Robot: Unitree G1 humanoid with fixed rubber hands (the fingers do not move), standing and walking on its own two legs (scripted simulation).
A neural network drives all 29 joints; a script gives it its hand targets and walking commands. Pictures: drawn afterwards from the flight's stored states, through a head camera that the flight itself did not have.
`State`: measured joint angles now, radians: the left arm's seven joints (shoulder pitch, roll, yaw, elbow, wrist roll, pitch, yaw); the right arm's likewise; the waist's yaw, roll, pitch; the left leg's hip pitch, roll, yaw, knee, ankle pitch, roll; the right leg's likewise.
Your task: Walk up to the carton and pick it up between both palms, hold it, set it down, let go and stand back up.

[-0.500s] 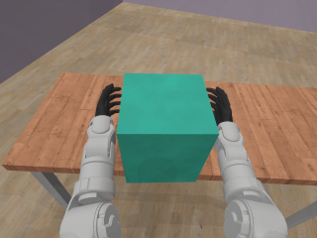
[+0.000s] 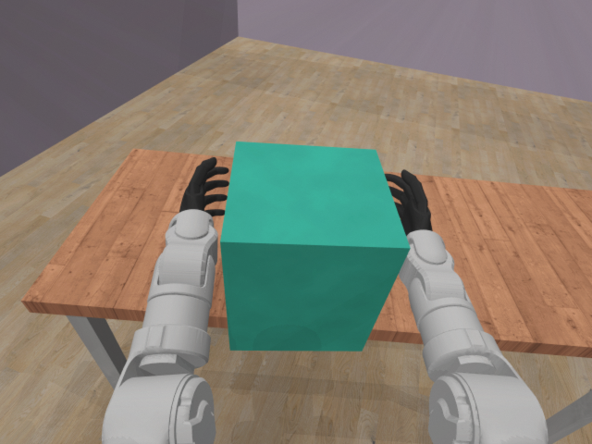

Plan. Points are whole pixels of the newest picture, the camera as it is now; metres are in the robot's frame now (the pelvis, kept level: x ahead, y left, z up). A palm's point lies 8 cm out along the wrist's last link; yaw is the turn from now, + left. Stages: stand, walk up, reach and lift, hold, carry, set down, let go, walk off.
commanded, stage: reach and lift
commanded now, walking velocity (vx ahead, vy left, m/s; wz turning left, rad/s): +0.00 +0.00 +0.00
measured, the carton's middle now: (302, 251) +0.40 -0.02 +0.07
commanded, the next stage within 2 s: none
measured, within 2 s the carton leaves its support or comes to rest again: neither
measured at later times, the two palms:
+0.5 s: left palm (186, 190) +0.39 +0.13 +0.20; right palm (423, 207) +0.37 -0.17 +0.19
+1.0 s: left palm (182, 179) +0.37 +0.13 +0.23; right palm (433, 198) +0.35 -0.17 +0.21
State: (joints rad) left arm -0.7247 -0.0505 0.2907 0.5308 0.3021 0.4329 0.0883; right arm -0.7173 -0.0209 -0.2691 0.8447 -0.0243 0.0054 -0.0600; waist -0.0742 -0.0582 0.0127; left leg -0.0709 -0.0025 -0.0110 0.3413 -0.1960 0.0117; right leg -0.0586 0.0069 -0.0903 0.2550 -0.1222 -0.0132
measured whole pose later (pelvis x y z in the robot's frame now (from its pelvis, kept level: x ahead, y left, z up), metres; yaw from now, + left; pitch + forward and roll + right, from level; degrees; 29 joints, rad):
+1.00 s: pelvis -0.01 -0.01 +0.00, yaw -1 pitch -10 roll -1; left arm -0.80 0.00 0.34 0.35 0.34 0.67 -0.01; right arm -0.81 -0.04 -0.13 0.72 0.14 0.22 -0.15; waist -0.10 -0.06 0.04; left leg 0.03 0.01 0.00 0.34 -0.19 0.01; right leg 0.03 0.01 -0.08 0.28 -0.13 -0.02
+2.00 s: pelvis -0.01 -0.01 +0.00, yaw -1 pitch -9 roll -1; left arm -0.90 0.06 0.34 0.36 0.31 0.80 -0.02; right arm -0.96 -0.10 -0.08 0.75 0.25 0.37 -0.20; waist -0.10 -0.04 -0.03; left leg 0.00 0.01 0.00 0.36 -0.20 0.01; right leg 0.01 0.02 -0.07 0.26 -0.12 -0.02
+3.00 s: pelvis +0.00 -0.01 +0.00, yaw -1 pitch -7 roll -1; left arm -0.98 0.09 0.38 0.40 0.28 0.93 -0.04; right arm -1.09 -0.16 -0.02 0.74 0.37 0.59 -0.27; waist -0.09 0.00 -0.13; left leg -0.04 0.02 -0.01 0.37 -0.21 0.00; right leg -0.03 0.04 -0.05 0.28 -0.14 -0.03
